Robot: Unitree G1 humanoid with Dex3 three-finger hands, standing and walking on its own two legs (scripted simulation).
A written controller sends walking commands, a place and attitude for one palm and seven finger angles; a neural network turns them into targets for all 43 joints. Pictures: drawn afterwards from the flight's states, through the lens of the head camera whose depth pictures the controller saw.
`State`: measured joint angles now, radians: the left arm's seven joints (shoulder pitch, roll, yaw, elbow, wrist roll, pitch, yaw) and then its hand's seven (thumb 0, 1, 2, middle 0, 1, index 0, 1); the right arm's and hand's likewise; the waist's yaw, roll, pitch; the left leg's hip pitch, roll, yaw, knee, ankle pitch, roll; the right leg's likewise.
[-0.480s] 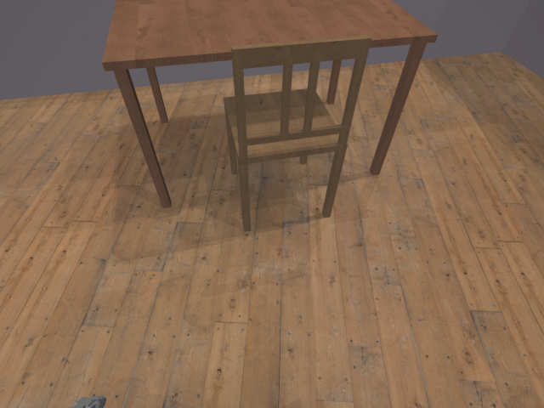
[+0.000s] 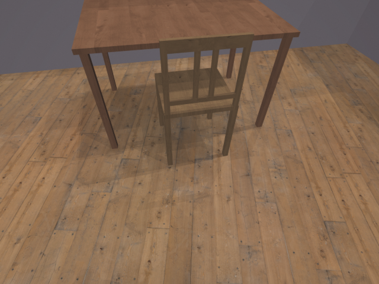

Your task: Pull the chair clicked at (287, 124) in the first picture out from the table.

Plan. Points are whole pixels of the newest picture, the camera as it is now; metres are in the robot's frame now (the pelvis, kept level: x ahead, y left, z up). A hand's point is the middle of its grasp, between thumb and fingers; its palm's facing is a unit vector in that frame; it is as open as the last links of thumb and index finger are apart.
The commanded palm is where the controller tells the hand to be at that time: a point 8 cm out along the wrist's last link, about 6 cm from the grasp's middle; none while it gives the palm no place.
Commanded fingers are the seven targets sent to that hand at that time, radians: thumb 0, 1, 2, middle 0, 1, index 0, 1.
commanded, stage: stand and wait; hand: left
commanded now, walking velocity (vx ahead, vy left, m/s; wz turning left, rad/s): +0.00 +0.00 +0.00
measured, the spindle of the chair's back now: (196, 76) +1.02 +0.03 -0.12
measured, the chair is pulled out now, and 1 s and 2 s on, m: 0.00 0.00 0.00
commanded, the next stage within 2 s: look at it before walking up in 0.36 s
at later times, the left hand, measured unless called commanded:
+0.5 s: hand out of the picture +0.06 +0.23 -0.15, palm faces -0.02 -0.94 -0.33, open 7.4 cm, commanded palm none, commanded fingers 0.00 0.90 0.90 -0.20 -0.30 -0.20 -0.30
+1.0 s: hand out of the picture +0.05 +0.23 -0.15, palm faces -0.03 -0.94 -0.33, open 7.4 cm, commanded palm none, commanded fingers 0.00 0.90 0.90 -0.20 -0.30 -0.20 -0.30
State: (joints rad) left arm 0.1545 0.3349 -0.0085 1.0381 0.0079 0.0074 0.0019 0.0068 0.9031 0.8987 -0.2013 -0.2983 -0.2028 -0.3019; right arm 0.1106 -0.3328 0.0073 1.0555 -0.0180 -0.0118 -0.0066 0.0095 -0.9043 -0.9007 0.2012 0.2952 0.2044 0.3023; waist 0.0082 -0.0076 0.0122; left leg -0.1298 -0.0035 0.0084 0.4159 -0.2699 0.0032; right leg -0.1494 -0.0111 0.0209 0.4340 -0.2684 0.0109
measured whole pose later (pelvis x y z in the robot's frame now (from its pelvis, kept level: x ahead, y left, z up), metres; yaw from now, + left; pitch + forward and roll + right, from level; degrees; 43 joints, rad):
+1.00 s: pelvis -0.02 -0.01 +0.00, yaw -1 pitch -1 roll +0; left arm 0.16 0.33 -0.01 1.09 0.01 0.00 0.00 0.01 0.90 0.90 -0.20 -0.30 -0.20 -0.30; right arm 0.13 -0.34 0.01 1.12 -0.01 -0.02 0.00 0.01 -0.91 -0.90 0.20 0.30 0.20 0.30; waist 0.00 0.00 0.02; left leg -0.12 0.02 0.01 0.35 -0.21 -0.02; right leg -0.15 0.01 0.02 0.37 -0.20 -0.01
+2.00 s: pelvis +0.06 +0.01 -0.01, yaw -28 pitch +2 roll -1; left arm 0.37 0.25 0.10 0.99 0.03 0.03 -0.03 0.01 0.91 0.90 -0.20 -0.30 -0.20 -0.30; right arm 0.21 -0.20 -0.03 0.89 -0.03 -0.06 -0.01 0.01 -0.91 -0.90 0.20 0.29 0.20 0.30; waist 0.04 -0.05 -0.02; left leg -0.24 0.02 0.06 0.52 -0.31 0.02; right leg -0.39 0.07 0.11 0.87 -0.43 -0.02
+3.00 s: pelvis +0.40 -0.23 +0.00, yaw -63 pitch +1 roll -2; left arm 0.31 0.25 0.10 0.98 0.02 0.03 -0.04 0.01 0.91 0.90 -0.19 -0.30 -0.20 -0.30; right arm 0.19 -0.14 -0.01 0.90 -0.03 -0.08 -0.01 0.00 -0.91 -0.90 0.20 0.29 0.20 0.30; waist 0.05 -0.04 0.02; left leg -0.21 0.11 0.21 0.49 -0.28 0.01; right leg -0.53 -0.03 -0.04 1.20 -0.36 0.02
